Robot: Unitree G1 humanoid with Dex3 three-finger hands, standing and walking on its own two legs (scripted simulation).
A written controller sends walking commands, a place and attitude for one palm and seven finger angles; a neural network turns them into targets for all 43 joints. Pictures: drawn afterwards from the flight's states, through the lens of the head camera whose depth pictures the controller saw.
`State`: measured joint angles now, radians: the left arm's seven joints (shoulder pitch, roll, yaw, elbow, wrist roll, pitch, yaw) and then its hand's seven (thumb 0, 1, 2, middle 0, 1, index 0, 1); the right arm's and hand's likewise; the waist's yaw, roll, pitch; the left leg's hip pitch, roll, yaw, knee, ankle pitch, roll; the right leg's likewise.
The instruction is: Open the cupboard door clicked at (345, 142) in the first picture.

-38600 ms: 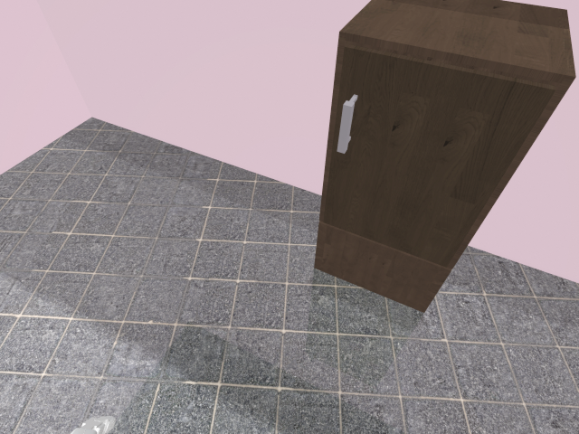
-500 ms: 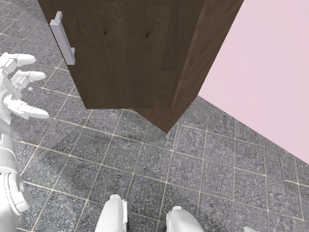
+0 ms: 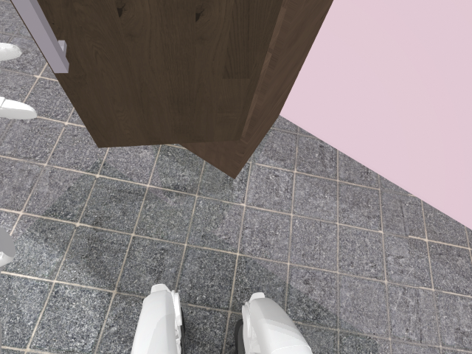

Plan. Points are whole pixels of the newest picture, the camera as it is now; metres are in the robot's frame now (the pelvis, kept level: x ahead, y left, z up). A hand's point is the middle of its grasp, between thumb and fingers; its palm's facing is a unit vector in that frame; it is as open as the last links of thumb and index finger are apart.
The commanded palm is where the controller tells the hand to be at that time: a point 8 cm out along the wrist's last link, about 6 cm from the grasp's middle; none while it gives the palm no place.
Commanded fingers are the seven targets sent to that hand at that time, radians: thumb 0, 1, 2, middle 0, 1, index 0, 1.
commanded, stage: move the hooked fingers beside the handle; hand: left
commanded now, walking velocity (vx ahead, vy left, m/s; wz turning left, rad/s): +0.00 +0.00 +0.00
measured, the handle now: (45, 25) +0.61 +0.27 +0.09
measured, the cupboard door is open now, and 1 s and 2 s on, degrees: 40 40 40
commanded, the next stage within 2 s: slide the fingers in behind the handle in 1.04 s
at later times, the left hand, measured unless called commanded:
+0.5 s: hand out of the picture +0.56 +0.33 +0.08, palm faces +0.08 -1.00 +0.00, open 14.0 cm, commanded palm +0.56 +0.34 +0.08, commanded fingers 0.00 -0.50 0.30 -0.30 -1.20 -0.30 -1.20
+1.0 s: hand out of the picture +0.56 +0.32 +0.08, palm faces +0.08 -1.00 +0.00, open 14.0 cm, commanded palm +0.56 +0.34 +0.08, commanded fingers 0.00 -0.50 0.30 -0.30 -1.20 -0.30 -1.20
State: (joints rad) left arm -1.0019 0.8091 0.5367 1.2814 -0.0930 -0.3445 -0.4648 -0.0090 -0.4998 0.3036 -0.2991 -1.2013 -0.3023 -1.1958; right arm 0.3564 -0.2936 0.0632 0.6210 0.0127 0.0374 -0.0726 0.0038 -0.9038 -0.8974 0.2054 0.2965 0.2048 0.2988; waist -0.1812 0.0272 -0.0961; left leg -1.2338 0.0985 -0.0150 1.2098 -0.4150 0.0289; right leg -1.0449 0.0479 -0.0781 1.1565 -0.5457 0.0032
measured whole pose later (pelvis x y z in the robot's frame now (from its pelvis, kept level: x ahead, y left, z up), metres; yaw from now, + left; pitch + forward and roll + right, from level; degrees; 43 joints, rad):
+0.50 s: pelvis +0.00 +0.01 -0.02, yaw -2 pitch +30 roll -9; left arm -1.16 0.98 0.58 1.29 -0.02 -0.23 -0.50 -0.01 -0.50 0.30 -0.30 -1.20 -0.30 -1.20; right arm 0.39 -0.27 0.11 0.60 0.00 0.08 -0.06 0.00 -0.90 -0.90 0.21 0.30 0.21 0.30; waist -0.24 0.04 -0.07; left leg -1.38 0.11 -0.03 1.28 -0.44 0.05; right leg -1.16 0.06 -0.09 1.19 -0.55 0.02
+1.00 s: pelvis +0.01 +0.02 -0.01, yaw -1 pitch +29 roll -9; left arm -1.16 0.92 0.53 1.31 -0.02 -0.27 -0.44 -0.01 -0.50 0.30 -0.30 -1.20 -0.30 -1.20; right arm 0.36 -0.28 0.10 0.59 -0.01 0.08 -0.05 0.00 -0.90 -0.90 0.21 0.30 0.20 0.30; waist -0.24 0.04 -0.08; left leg -1.34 0.10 -0.04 1.26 -0.44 0.05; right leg -1.12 0.05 -0.09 1.16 -0.55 0.03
